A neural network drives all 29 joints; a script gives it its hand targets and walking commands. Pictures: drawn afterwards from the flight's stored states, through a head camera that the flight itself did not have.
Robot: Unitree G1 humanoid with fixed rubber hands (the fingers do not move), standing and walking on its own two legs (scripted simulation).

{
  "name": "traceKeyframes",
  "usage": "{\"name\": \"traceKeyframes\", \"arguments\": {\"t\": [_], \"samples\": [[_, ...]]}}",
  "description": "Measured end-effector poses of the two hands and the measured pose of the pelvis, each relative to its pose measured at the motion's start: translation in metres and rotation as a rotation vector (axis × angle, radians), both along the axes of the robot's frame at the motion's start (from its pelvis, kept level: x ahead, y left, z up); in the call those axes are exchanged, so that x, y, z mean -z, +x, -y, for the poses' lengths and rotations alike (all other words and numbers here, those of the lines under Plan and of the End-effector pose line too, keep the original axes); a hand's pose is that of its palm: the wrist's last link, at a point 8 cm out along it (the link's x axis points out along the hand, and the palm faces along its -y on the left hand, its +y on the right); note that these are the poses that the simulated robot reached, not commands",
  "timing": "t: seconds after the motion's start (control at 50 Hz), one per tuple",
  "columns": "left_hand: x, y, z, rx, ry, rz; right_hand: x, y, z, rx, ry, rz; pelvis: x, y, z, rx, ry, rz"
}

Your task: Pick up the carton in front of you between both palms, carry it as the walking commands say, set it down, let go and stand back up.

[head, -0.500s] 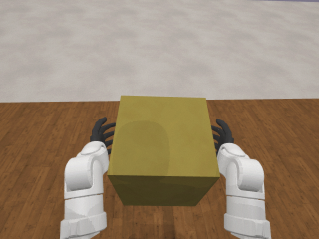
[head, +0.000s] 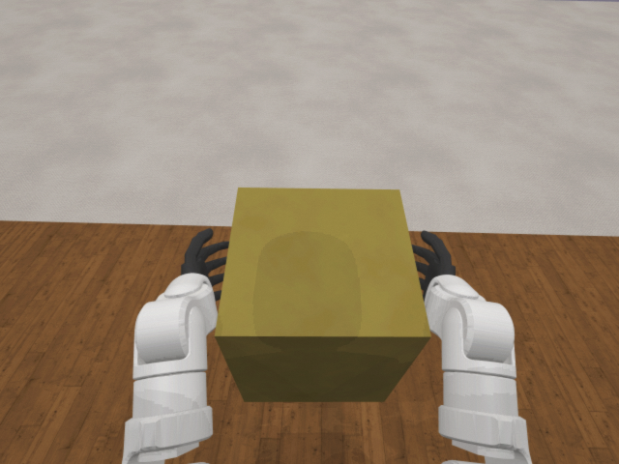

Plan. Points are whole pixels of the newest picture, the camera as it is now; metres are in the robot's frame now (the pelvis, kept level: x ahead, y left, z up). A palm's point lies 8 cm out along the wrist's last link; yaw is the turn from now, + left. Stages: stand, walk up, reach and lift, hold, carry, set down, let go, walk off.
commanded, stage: carry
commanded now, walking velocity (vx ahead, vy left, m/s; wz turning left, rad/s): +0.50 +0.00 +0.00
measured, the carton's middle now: (316, 302) +0.34 +0.00 +0.03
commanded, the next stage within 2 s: none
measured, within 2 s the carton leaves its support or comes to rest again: neither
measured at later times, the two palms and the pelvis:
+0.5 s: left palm (229, 147) +0.65 +0.16 +0.06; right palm (389, 154) +0.63 -0.13 +0.07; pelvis +0.32 +0.03 -0.03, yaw -1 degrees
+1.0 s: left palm (262, 97) +0.94 +0.13 +0.01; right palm (381, 97) +0.94 -0.17 +0.01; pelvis +0.62 -0.03 -0.07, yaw +1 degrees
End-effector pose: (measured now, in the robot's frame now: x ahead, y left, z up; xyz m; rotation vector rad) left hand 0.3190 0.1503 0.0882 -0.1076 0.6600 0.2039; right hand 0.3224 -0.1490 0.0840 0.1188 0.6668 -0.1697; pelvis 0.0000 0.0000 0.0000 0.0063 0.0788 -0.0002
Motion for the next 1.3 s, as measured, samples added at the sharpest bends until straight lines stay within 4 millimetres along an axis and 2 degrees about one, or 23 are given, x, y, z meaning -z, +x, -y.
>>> {"name": "traceKeyframes", "arguments": {"t": [0.08, 0.2, 0.3, 0.4, 0.48, 0.58, 0.7, 0.8, 0.86, 0.92, 1.0, 1.06, 1.16, 1.3], "samples": [[0.011, 0.032, -0.006, -0.053, -0.026, -0.012, 0.010, 0.042, -0.006, -0.001, 0.039, -0.015, -0.005, 0.041, 0.007, -0.013, 0.004, -0.002], [0.005, 0.105, -0.012, -0.058, -0.035, 0.036, 0.002, 0.116, -0.012, -0.025, 0.005, 0.036, -0.009, 0.115, 0.008, -0.011, 0.005, -0.006], [0.000, 0.179, -0.019, -0.032, -0.022, 0.084, -0.004, 0.187, -0.019, -0.028, -0.020, 0.084, 0.002, 0.189, -0.001, -0.007, -0.010, -0.003], [0.007, 0.268, -0.029, 0.021, -0.001, 0.150, 0.002, 0.264, -0.028, -0.002, -0.049, 0.151, 0.036, 0.267, -0.017, 0.010, -0.024, 0.012], [0.023, 0.318, -0.018, 0.075, -0.023, 0.080, 0.015, 0.297, -0.018, 0.051, -0.054, 0.080, 0.036, 0.308, -0.025, 0.009, -0.020, 0.005], [0.025, 0.372, -0.004, 0.083, -0.065, 0.041, 0.016, 0.340, -0.005, 0.112, -0.027, 0.041, 0.025, 0.360, -0.030, 0.016, -0.031, 0.000], [0.019, 0.440, 0.000, 0.071, -0.056, 0.064, 0.006, 0.416, -0.001, 0.091, -0.028, 0.063, 0.021, 0.429, -0.021, 0.019, -0.028, -0.001], [0.018, 0.507, 0.009, 0.060, -0.045, 0.100, 0.006, 0.489, 0.009, 0.074, -0.026, 0.099, 0.033, 0.500, -0.005, 0.016, -0.005, 0.001], [0.025, 0.554, 0.020, 0.058, -0.024, 0.122, 0.019, 0.537, 0.020, 0.057, -0.027, 0.120, 0.053, 0.547, 0.007, 0.003, 0.011, 0.013], [0.045, 0.591, 0.024, 0.038, 0.009, 0.098, 0.044, 0.583, 0.025, 0.013, -0.025, 0.098, 0.073, 0.586, 0.015, 0.003, -0.001, 0.010], [0.077, 0.617, 0.020, -0.015, -0.012, -0.005, 0.072, 0.622, 0.020, -0.012, -0.007, -0.005, 0.072, 0.623, 0.026, -0.011, 0.007, 0.006], [0.086, 0.639, 0.015, -0.054, -0.035, -0.019, 0.081, 0.652, 0.014, -0.012, 0.022, -0.021, 0.068, 0.652, 0.031, -0.014, 0.006, 0.004], [0.080, 0.695, 0.009, -0.059, -0.045, 0.021, 0.075, 0.707, 0.009, -0.024, 0.004, 0.020, 0.064, 0.706, 0.032, -0.017, 0.002, 0.002], [0.065, 0.794, -0.001, -0.030, -0.036, 0.108, 0.059, 0.800, -0.001, -0.030, -0.034, 0.110, 0.074, 0.800, 0.017, -0.019, -0.019, 0.004]]}}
